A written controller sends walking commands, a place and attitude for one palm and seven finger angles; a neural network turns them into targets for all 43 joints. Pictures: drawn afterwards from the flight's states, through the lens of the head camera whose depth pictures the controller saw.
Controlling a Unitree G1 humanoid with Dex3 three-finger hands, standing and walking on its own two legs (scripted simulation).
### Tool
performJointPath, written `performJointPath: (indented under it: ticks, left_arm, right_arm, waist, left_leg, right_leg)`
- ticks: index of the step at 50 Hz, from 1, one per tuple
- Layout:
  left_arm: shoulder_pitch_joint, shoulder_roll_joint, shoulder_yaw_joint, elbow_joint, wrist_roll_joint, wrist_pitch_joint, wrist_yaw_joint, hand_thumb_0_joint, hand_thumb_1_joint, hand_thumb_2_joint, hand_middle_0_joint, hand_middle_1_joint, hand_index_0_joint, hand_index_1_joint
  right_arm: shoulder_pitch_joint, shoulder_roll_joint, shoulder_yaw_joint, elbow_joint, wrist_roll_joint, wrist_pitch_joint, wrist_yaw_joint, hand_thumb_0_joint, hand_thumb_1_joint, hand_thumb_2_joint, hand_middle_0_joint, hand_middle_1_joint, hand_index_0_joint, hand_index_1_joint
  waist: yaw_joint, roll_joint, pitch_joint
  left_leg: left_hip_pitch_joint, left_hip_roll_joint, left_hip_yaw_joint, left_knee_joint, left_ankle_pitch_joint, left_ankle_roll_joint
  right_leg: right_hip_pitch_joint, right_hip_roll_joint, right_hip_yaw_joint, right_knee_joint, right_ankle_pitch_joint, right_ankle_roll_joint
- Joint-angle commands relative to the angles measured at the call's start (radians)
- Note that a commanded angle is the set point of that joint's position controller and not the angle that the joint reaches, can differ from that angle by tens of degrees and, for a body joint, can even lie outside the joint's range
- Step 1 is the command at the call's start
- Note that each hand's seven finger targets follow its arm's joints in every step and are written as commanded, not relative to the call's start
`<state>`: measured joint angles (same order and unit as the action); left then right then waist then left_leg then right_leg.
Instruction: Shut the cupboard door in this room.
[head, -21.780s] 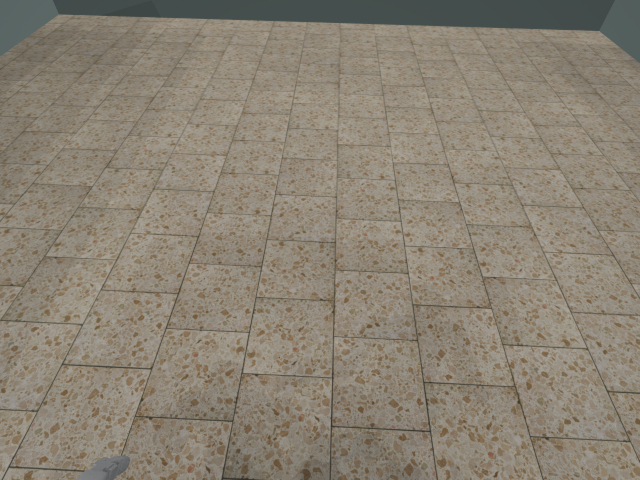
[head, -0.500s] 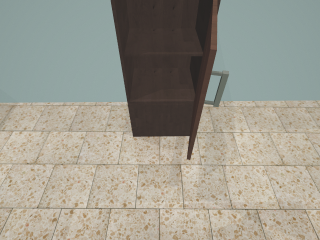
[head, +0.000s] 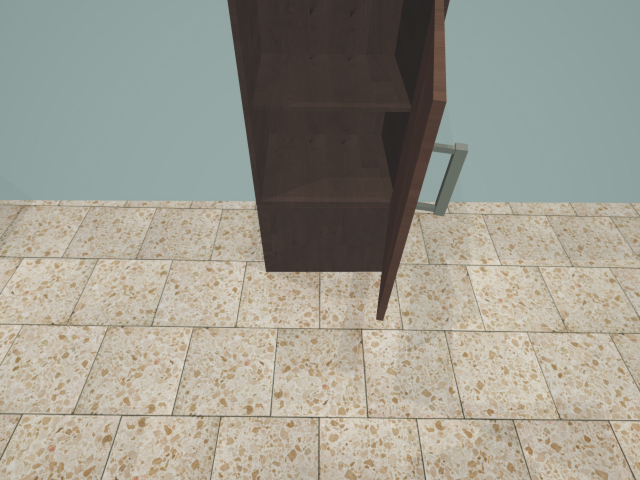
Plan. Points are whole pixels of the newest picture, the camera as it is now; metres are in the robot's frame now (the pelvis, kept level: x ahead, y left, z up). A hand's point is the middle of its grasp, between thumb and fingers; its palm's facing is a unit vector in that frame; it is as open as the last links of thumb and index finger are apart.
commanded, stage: turn or walk to find it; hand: left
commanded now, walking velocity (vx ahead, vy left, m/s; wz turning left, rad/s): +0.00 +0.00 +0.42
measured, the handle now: (437, 180) +0.59 -0.17 +0.04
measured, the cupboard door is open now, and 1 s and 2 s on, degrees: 77 77 77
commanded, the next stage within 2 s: stand and wait in 0.44 s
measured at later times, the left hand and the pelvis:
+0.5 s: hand out of the picture +0.00 +0.21 -0.20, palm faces +0.21 -0.95 -0.22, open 7.4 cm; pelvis -0.02 +0.01 -0.02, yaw +10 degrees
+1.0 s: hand out of the picture +0.00 +0.15 -0.17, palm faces +0.23 -0.94 -0.24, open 7.3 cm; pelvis +0.01 -0.03 -0.01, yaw +13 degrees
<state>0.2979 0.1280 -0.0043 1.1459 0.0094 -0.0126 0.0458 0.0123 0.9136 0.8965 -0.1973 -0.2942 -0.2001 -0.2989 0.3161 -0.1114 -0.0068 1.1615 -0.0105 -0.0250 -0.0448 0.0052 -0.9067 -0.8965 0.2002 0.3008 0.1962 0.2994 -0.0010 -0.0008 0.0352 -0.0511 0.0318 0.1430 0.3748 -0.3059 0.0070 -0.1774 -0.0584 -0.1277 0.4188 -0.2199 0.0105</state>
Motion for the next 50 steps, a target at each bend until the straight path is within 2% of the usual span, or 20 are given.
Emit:
performJointPath:
  ticks: [1,11,15,18,20,22,23,24,25,27,30,33,37,39,40,41,42,44,46,50]
  left_arm:
    - [0.062,0.087,0.022,-0.031,-0.002,0.000,0.003,0.000,0.900,0.900,-0.200,-0.300,-0.200,-0.300]
    - [0.028,0.128,0.059,-0.103,0.009,0.015,0.000,0.000,0.900,0.900,-0.200,-0.300,-0.200,-0.300]
    - [0.036,0.195,0.084,-0.132,0.011,0.013,-0.001,0.000,0.900,0.900,-0.200,-0.300,-0.200,-0.300]
    - [0.010,0.232,0.098,-0.159,0.020,0.015,0.002,0.000,0.900,0.900,-0.200,-0.300,-0.200,-0.300]
    - [-0.044,0.241,0.100,-0.182,0.026,0.017,-0.001,0.000,0.900,0.900,-0.200,-0.300,-0.200,-0.300]
    - [-0.096,0.232,0.101,-0.204,0.015,0.025,-0.009,0.000,0.900,0.900,-0.200,-0.300,-0.200,-0.300]
    - [-0.097,0.179,0.093,-0.227,0.003,0.034,-0.015,0.000,0.900,0.900,-0.200,-0.300,-0.200,-0.300]
    - [-0.149,0.131,0.075,-0.262,0.003,0.040,-0.016,0.000,0.900,0.900,-0.200,-0.300,-0.200,-0.300]
    - [-0.146,0.153,0.080,-0.251,0.008,0.045,-0.012,0.000,0.900,0.900,-0.200,-0.300,-0.200,-0.300]
    - [-0.134,0.150,0.080,-0.216,0.014,0.048,-0.016,0.000,0.900,0.900,-0.200,-0.300,-0.200,-0.300]
    - [-0.090,0.135,0.067,-0.178,0.009,0.035,-0.023,0.000,0.900,0.900,-0.200,-0.300,-0.200,-0.300]
    - [-0.086,0.119,0.052,-0.170,0.004,0.030,-0.023,0.000,0.900,0.900,-0.200,-0.300,-0.200,-0.300]
    - [-0.079,0.116,0.042,-0.162,0.000,0.018,-0.020,0.000,0.900,0.900,-0.200,-0.300,-0.200,-0.300]
    - [0.003,0.126,0.042,-0.121,0.003,0.007,-0.017,0.000,0.900,0.900,-0.200,-0.300,-0.200,-0.300]
    - [0.023,0.158,0.044,-0.107,0.009,-0.004,-0.013,0.000,0.900,0.900,-0.200,-0.300,-0.200,-0.300]
    - [0.015,0.208,0.048,-0.106,0.012,-0.014,-0.009,0.000,0.900,0.900,-0.200,-0.300,-0.200,-0.300]
    - [-0.004,0.239,0.049,-0.110,0.009,-0.015,-0.011,0.000,0.900,0.900,-0.200,-0.300,-0.200,-0.300]
    - [-0.049,0.236,0.055,-0.116,0.006,-0.014,-0.014,0.000,0.900,0.900,-0.200,-0.300,-0.200,-0.300]
    - [-0.057,0.195,0.042,-0.105,0.005,-0.011,-0.013,0.000,0.900,0.900,-0.200,-0.300,-0.200,-0.300]
    - [-0.028,0.161,0.039,-0.091,-0.006,-0.016,-0.014,0.000,0.900,0.900,-0.200,-0.300,-0.200,-0.300]
  right_arm:
    - [0.085,-0.082,-0.018,-0.019,0.005,0.000,0.002,0.000,-0.900,-0.900,0.200,0.300,0.200,0.300]
    - [0.012,-0.136,-0.056,-0.097,0.001,0.025,0.012,0.000,-0.900,-0.900,0.200,0.300,0.200,0.300]
    - [0.000,-0.114,-0.062,-0.133,0.003,0.032,0.021,0.000,-0.900,-0.900,0.200,0.300,0.200,0.300]
    - [-0.064,-0.103,-0.066,-0.174,0.001,0.045,0.027,0.000,-0.900,-0.900,0.200,0.300,0.200,0.300]
    - [-0.073,-0.099,-0.067,-0.188,0.003,0.045,0.038,0.000,-0.900,-0.900,0.200,0.300,0.200,0.300]
    - [0.013,-0.118,-0.070,-0.175,0.001,0.035,0.044,0.000,-0.900,-0.900,0.200,0.300,0.200,0.300]
    - [0.044,-0.191,-0.082,-0.173,-0.009,0.023,0.039,0.000,-0.900,-0.900,0.200,0.300,0.200,0.300]
    - [0.072,-0.272,-0.100,-0.170,-0.015,0.022,0.026,0.000,-0.900,-0.900,0.200,0.300,0.200,0.300]
    - [0.040,-0.271,-0.097,-0.164,-0.015,0.028,0.024,0.000,-0.900,-0.900,0.200,0.300,0.200,0.300]
    - [-0.040,-0.233,-0.085,-0.189,-0.015,0.019,0.016,0.000,-0.900,-0.900,0.200,0.300,0.200,0.300]
    - [-0.060,-0.201,-0.066,-0.181,-0.011,0.006,0.009,0.000,-0.900,-0.900,0.200,0.300,0.200,0.300]
    - [-0.038,-0.205,-0.066,-0.162,-0.008,0.003,0.007,0.000,-0.900,-0.900,0.200,0.300,0.200,0.300]
    - [-0.043,-0.209,-0.068,-0.141,-0.011,0.011,0.012,0.000,-0.900,-0.900,0.200,0.300,0.200,0.300]
    - [-0.066,-0.199,-0.068,-0.133,-0.003,0.012,0.016,0.000,-0.900,-0.900,0.200,0.300,0.200,0.300]
    - [-0.054,-0.166,-0.065,-0.125,0.003,0.010,0.019,0.000,-0.900,-0.900,0.200,0.300,0.200,0.300]
    - [-0.042,-0.124,-0.055,-0.133,0.012,0.011,0.022,0.000,-0.900,-0.900,0.200,0.300,0.200,0.300]
    - [-0.052,-0.105,-0.047,-0.142,0.010,0.019,0.025,0.000,-0.900,-0.900,0.200,0.300,0.200,0.300]
    - [-0.054,-0.116,-0.051,-0.122,-0.001,0.040,0.022,0.000,-0.900,-0.900,0.200,0.300,0.200,0.300]
    - [-0.038,-0.115,-0.047,-0.101,-0.003,0.037,0.020,0.000,-0.900,-0.900,0.200,0.300,0.200,0.300]
    - [-0.001,-0.133,-0.042,-0.057,0.000,0.012,0.011,0.000,-0.900,-0.900,0.200,0.300,0.200,0.300]
  waist:
    - [0.003,0.030,0.060]
    - [0.011,0.013,0.031]
    - [0.019,-0.140,-0.037]
    - [0.035,-0.215,-0.011]
    - [0.016,-0.175,-0.004]
    - [-0.040,-0.064,-0.045]
    - [-0.053,0.177,-0.046]
    - [-0.073,0.338,-0.018]
    - [-0.056,0.223,-0.037]
    - [-0.024,0.174,-0.006]
    - [-0.002,0.105,-0.041]
    - [-0.008,0.109,-0.074]
    - [-0.012,0.160,-0.058]
    - [0.024,0.120,-0.064]
    - [0.022,0.029,-0.069]
    - [0.004,-0.113,-0.072]
    - [-0.003,-0.179,-0.013]
    - [-0.005,-0.281,0.039]
    - [-0.014,-0.225,0.087]
    - [-0.010,-0.056,-0.030]
  left_leg:
    - [-0.114,0.106,-0.109,-0.046,0.303,0.013]
    - [-0.232,0.116,-0.191,0.052,0.273,0.045]
    - [-0.293,0.023,-0.104,0.241,0.165,0.003]
    - [-0.344,0.018,-0.076,0.463,-0.212,-0.021]
    - [-0.306,0.039,-0.074,0.390,-0.215,-0.025]
    - [-0.149,0.044,-0.093,0.131,0.043,-0.015]
    - [-0.081,0.181,-0.364,-0.021,0.223,0.050]
    - [-0.073,0.337,-0.556,-0.126,0.414,0.138]
    - [-0.116,0.358,-0.500,-0.123,0.286,0.178]
    - [-0.129,0.291,-0.448,-0.116,0.233,0.162]
    - [-0.041,0.225,-0.307,-0.057,0.484,0.151]
    - [0.039,0.212,-0.252,-0.026,0.645,0.152]
    - [0.012,0.204,-0.242,0.000,0.633,0.133]
    - [-0.061,0.163,-0.212,0.050,0.478,0.079]
    - [-0.121,0.115,-0.177,0.111,0.364,0.029]
    - [-0.209,0.055,-0.135,0.144,0.151,-0.012]
    - [-0.229,0.009,-0.104,0.136,-0.053,-0.032]
    - [-0.172,0.019,-0.115,0.195,-0.122,-0.035]
    - [-0.171,0.030,-0.124,0.173,-0.044,-0.029]
    - [-0.039,0.083,-0.130,0.047,0.291,-0.022]
  right_leg:
    - [0.018,-0.084,0.063,0.002,0.206,-0.019]
    - [-0.015,-0.104,0.023,0.119,0.141,-0.009]
    - [0.047,-0.252,0.115,0.050,0.200,-0.093]
    - [0.000,-0.386,0.180,-0.042,0.263,-0.190]
    - [-0.040,-0.374,0.108,-0.001,0.280,-0.168]
    - [-0.116,-0.292,-0.007,0.170,0.183,-0.076]
    - [-0.269,-0.136,-0.070,0.372,-0.037,0.012]
    - [-0.395,-0.038,-0.019,0.553,-0.385,0.052]
    - [-0.345,-0.056,0.084,0.640,-0.370,0.025]
    - [-0.385,-0.056,0.119,0.694,-0.280,0.026]
    - [-0.362,-0.040,0.118,0.655,-0.205,0.041]
    - [-0.310,-0.027,0.095,0.504,-0.215,0.050]
    - [-0.170,-0.006,0.064,0.217,-0.195,0.041]
    - [-0.023,-0.006,0.050,0.006,0.017,0.038]
    - [0.062,-0.057,0.111,-0.062,0.153,0.023]
    - [0.105,-0.180,0.263,-0.070,0.288,-0.023]
    - [0.036,-0.266,0.315,-0.093,0.336,-0.082]
    - [-0.098,-0.240,0.310,-0.155,0.166,-0.130]
    - [-0.101,-0.198,0.262,-0.128,0.208,-0.124]
    - [-0.032,-0.095,0.177,-0.022,0.319,-0.056]
